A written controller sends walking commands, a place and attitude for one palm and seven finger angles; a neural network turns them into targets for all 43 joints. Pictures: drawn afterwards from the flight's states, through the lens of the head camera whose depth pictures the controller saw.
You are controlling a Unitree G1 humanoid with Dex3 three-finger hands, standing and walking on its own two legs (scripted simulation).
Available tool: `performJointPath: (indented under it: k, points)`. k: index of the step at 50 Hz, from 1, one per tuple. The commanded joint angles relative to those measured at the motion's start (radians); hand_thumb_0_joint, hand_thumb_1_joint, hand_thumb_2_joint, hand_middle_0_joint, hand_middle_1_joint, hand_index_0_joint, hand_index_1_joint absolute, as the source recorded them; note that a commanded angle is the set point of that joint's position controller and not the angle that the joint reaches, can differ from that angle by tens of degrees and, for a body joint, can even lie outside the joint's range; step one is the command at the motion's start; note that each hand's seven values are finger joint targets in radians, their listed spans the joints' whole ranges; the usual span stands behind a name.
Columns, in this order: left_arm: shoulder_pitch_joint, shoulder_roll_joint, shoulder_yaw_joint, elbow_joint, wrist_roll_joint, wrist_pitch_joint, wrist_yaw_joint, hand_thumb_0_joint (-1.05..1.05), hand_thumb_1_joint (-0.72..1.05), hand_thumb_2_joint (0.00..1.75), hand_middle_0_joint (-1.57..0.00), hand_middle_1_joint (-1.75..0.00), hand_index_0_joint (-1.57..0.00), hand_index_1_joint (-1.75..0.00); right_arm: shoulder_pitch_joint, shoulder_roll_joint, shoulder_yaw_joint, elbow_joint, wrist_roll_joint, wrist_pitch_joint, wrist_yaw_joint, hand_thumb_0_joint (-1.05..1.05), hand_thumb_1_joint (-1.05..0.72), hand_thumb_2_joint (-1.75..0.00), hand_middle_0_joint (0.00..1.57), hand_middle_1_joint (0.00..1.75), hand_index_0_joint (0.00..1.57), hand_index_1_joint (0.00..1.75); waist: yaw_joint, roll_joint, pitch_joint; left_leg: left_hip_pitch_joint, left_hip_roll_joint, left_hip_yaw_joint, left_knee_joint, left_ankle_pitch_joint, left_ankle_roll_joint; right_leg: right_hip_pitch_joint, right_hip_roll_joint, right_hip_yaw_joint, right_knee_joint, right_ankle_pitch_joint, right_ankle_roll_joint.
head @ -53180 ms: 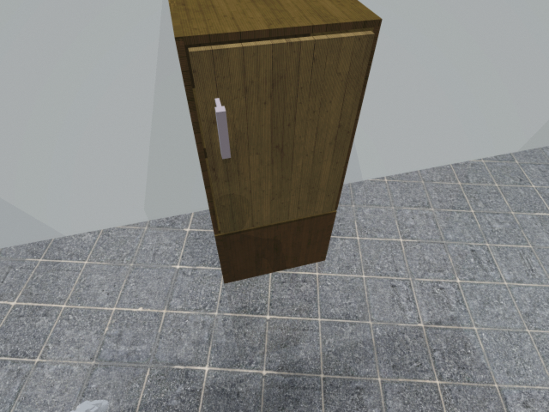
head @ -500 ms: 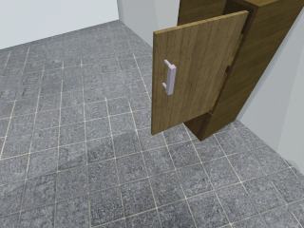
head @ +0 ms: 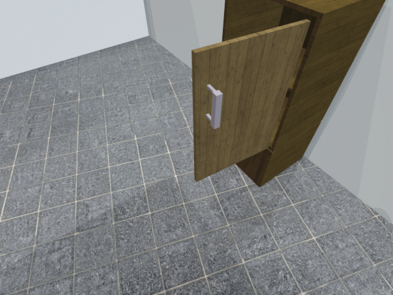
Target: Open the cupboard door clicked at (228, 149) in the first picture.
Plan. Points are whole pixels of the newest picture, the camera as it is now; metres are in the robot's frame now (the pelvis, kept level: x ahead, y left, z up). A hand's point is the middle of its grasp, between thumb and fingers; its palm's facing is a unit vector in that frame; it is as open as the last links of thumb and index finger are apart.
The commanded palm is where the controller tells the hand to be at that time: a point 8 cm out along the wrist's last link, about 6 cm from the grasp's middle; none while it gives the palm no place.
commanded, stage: let the arm hang, fingers relaxed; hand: left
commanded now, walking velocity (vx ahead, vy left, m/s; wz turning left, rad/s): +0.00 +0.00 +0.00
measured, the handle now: (212, 106) +0.62 -0.02 +0.01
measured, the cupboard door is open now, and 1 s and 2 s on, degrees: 84 84 84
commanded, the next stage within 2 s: look to check the result in 0.18 s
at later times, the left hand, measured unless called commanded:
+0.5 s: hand out of the picture +0.07 +0.23 -0.16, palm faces -0.02 -0.95 -0.30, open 7.4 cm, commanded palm none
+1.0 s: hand out of the picture +0.11 +0.24 -0.15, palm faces -0.03 -0.94 -0.33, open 7.4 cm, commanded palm none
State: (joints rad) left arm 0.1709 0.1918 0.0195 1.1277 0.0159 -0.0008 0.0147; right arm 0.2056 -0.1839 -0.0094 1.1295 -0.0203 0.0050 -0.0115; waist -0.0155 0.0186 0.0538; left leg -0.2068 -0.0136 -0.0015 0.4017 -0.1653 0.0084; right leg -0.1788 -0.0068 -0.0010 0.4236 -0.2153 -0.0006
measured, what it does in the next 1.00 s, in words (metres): stands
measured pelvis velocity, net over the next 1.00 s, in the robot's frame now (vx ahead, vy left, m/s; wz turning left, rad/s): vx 0.03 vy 0.00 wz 0.00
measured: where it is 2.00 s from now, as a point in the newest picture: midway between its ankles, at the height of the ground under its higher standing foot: outside the picture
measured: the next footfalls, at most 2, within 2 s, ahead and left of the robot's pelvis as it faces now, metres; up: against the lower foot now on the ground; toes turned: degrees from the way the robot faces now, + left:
none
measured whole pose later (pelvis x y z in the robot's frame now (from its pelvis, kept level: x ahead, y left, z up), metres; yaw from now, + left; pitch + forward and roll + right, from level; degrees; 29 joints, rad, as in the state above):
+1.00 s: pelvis +0.03 +0.00 +0.01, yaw +0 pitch -1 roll +0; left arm 0.09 0.31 0.02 1.13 0.02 -0.02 0.00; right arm 0.08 -0.32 -0.01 1.13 -0.01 -0.01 0.00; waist -0.01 0.01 0.07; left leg -0.13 -0.01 0.00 0.30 -0.15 0.01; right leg -0.10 -0.01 0.00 0.32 -0.20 0.00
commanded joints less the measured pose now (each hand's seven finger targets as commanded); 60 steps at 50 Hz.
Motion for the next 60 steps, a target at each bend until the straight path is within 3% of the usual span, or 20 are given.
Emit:
performJointPath:
  k: [1, 5, 8, 15, 24, 30, 60]
  points:
    - [0.040, 0.168, 0.030, -0.032, -0.002, -0.020, 0.012, 0.00, 0.90, 0.90, -0.20, -0.30, -0.20, -0.30, 0.021, -0.142, -0.027, -0.031, -0.004, -0.014, -0.012, 0.00, -0.90, -0.90, 0.20, 0.30, 0.20, 0.30, 0.015, 0.002, -0.014, 0.018, 0.098, -0.092, -0.084, 0.032, 0.021, -0.021, -0.093, 0.074, -0.103, 0.003, -0.046]
    - [0.009, 0.177, 0.031, -0.039, -0.003, -0.025, 0.011, 0.00, 0.90, 0.90, -0.20, -0.30, -0.20, -0.30, 0.003, -0.155, -0.030, -0.031, -0.004, -0.017, -0.011, 0.00, -0.90, -0.90, 0.20, 0.30, 0.20, 0.30, 0.009, -0.020, -0.018, 0.036, 0.099, -0.091, -0.086, 0.058, 0.018, -0.016, -0.097, 0.079, -0.112, 0.029, -0.043]
    - [-0.007, 0.189, 0.034, -0.045, -0.003, -0.025, 0.010, 0.00, 0.90, 0.90, -0.20, -0.30, -0.20, -0.30, -0.014, -0.166, -0.031, -0.033, -0.005, -0.017, -0.010, 0.00, -0.90, -0.90, 0.20, 0.30, 0.20, 0.30, 0.008, -0.003, 0.001, 0.031, 0.100, -0.089, -0.092, 0.058, 0.016, -0.017, -0.097, 0.079, -0.120, 0.029, -0.044]
    - [-0.028, 0.221, 0.034, -0.045, -0.004, -0.030, 0.007, 0.00, 0.90, 0.90, -0.20, -0.30, -0.20, -0.30, -0.046, -0.210, -0.035, -0.038, -0.003, -0.020, -0.010, 0.00, -0.90, -0.90, 0.20, 0.30, 0.20, 0.30, 0.006, -0.011, -0.050, 0.073, 0.108, -0.091, -0.093, 0.079, 0.017, 0.006, -0.101, 0.084, -0.130, 0.053, -0.044]
    - [-0.053, 0.266, 0.032, -0.036, -0.005, -0.034, 0.004, 0.00, 0.90, 0.90, -0.20, -0.30, -0.20, -0.30, -0.088, -0.259, -0.035, -0.037, -0.001, -0.022, -0.008, 0.00, -0.90, -0.90, 0.20, 0.30, 0.20, 0.30, 0.005, -0.015, -0.073, 0.108, 0.117, -0.094, -0.102, 0.128, 0.017, 0.032, -0.109, 0.084, -0.138, 0.119, -0.044]
    - [-0.071, 0.290, 0.030, -0.034, -0.005, -0.034, 0.002, 0.00, 0.90, 0.90, -0.20, -0.30, -0.20, -0.30, -0.112, -0.288, -0.035, -0.039, 0.000, -0.021, -0.006, 0.00, -0.90, -0.90, 0.20, 0.30, 0.20, 0.30, 0.004, -0.014, -0.066, 0.111, 0.119, -0.099, -0.117, 0.102, 0.015, 0.032, -0.109, 0.090, -0.156, 0.085, -0.042]
    - [-0.097, 0.321, 0.029, -0.050, -0.005, -0.040, 0.002, 0.00, 0.90, 0.90, -0.20, -0.30, -0.20, -0.30, -0.147, -0.325, -0.033, -0.049, 0.003, -0.031, -0.005, 0.00, -0.90, -0.90, 0.20, 0.30, 0.20, 0.30, 0.008, -0.018, -0.102, 0.157, 0.126, -0.091, -0.124, 0.210, 0.012, 0.082, -0.119, 0.084, -0.152, 0.212, -0.037]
